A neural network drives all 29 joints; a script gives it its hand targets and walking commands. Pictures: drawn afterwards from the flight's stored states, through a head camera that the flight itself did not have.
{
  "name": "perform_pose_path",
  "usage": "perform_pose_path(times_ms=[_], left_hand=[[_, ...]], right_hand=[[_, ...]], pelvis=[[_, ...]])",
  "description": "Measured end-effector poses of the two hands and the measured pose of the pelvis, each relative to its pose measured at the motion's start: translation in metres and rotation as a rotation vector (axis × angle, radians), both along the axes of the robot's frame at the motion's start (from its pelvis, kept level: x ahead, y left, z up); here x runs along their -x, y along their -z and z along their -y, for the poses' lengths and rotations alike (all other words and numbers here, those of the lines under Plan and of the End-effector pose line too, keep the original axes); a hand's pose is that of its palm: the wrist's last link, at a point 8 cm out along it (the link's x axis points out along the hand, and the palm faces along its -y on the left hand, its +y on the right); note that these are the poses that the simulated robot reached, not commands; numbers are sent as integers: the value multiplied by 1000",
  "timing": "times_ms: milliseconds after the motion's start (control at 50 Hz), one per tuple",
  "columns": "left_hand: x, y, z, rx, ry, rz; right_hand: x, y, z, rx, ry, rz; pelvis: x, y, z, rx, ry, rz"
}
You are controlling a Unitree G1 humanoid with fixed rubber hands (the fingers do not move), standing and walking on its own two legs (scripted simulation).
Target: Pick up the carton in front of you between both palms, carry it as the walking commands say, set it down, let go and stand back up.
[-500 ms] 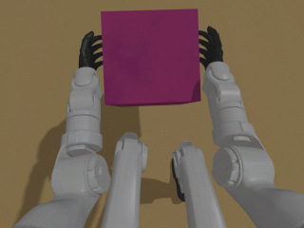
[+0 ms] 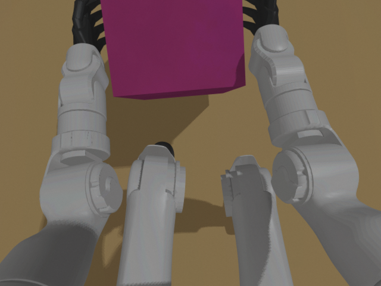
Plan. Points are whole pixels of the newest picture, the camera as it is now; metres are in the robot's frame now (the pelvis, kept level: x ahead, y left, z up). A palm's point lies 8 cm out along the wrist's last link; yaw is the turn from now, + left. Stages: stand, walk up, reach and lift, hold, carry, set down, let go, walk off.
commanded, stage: set down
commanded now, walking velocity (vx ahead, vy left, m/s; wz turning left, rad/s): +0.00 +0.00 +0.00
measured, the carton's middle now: (177, 44) +0.51 +0.12 -0.24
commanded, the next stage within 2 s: none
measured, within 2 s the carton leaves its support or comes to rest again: rests again in 0.62 s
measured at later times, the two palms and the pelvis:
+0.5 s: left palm (99, 52) +0.47 +0.25 -0.19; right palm (265, 30) +0.54 -0.04 -0.18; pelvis +0.00 -0.01 -0.02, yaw +0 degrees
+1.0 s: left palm (101, 51) +0.47 +0.25 -0.20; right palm (266, 35) +0.53 -0.05 -0.19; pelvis -0.01 +0.00 -0.03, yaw +0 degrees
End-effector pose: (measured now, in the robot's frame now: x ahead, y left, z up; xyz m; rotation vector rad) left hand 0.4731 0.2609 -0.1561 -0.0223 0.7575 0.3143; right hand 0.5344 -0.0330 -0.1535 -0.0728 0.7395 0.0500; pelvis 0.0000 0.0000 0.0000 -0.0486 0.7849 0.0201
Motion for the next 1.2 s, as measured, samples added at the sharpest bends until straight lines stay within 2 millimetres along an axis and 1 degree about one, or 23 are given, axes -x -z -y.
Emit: perform_pose_path(times_ms=[140, 360, 620, 820, 1100, 1140, 1200], left_hand=[[-7, 4, 2, -5, -5, 5], [4, 19, 4, 15, 7, -36], [5, 38, 7, 18, 51, -70], [2, 39, 8, 32, 76, -60], [4, 44, 7, 47, 72, -37], [8, 49, 4, 36, 55, -43], [19, 59, -12, 6, -4, -61]], right_hand=[[-4, 9, 3, -8, -4, 10], [-1, 18, 5, 18, -35, -19], [-1, 31, 11, 31, -67, -40], [0, 39, 16, 25, -82, -39], [-1, 42, 19, 15, -128, -21], [-1, 44, 20, 18, -133, -12], [0, 52, 29, 33, -107, -7]], pelvis=[[-2, 9, 2, -17, 14, -1], [-1, 13, 8, -29, 22, 19], [2, 19, 5, -29, 31, 58], [5, 23, 3, -35, 29, 76], [11, 28, 5, -42, 29, 113], [12, 29, 5, -42, 29, 122], [13, 30, 4, -41, 25, 134]])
